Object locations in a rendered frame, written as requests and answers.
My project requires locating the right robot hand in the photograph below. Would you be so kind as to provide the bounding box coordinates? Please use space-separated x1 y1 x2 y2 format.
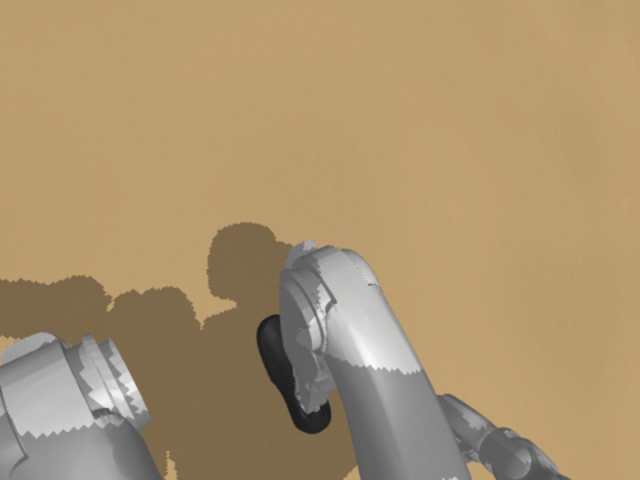
436 394 497 463

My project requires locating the right robot foot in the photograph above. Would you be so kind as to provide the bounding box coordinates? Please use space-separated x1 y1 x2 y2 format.
257 314 331 434

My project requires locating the right robot arm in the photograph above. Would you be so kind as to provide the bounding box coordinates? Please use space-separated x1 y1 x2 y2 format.
479 427 571 480

